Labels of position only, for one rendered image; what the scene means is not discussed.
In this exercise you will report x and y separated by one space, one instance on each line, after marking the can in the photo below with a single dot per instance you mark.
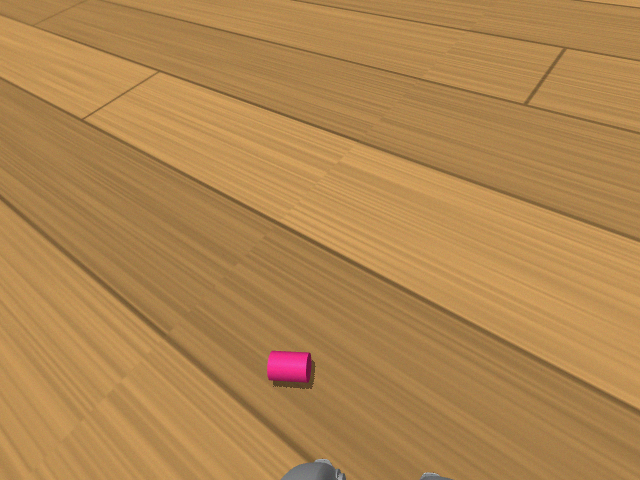
289 366

